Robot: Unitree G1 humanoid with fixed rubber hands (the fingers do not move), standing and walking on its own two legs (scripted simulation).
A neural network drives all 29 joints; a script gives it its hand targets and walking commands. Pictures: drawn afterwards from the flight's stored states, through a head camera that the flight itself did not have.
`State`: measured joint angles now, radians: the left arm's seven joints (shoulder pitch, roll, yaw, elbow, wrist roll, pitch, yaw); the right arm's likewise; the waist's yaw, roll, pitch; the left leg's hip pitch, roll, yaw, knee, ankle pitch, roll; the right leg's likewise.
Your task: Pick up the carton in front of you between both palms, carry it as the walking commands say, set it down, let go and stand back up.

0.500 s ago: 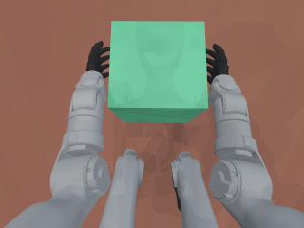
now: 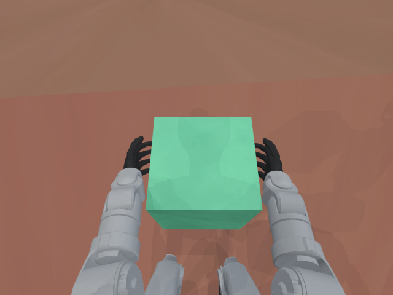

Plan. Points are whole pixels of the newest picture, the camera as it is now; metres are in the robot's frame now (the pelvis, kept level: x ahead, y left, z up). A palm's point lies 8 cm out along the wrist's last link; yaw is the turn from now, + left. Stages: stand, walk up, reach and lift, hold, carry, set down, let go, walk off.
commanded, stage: reach and lift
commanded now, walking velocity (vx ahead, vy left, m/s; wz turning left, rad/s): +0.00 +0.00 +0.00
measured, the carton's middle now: (202, 179) +0.39 +0.01 -0.10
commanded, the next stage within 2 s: hold in 1.54 s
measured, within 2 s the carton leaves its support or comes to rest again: neither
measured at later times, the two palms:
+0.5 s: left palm (111, 161) +0.33 +0.15 +0.11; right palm (307, 165) +0.34 -0.15 +0.11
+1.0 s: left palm (105, 159) +0.33 +0.15 +0.13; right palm (315, 163) +0.33 -0.15 +0.14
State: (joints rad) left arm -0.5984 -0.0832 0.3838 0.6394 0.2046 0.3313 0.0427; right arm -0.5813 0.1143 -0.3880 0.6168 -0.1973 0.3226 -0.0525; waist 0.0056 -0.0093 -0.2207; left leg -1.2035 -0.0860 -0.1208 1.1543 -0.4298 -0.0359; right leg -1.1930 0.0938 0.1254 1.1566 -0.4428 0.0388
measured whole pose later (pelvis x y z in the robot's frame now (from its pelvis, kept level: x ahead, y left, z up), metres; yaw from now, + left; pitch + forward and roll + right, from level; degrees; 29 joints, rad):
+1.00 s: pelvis +0.03 +0.00 +0.11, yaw +0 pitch -4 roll +0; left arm -0.34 -0.16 0.31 0.39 0.29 0.62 0.00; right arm -0.33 0.17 -0.31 0.38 -0.30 0.62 0.01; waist 0.00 0.00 0.00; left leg -0.18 -0.05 -0.13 0.46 -0.21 -0.01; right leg -0.17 0.04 0.14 0.46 -0.23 0.02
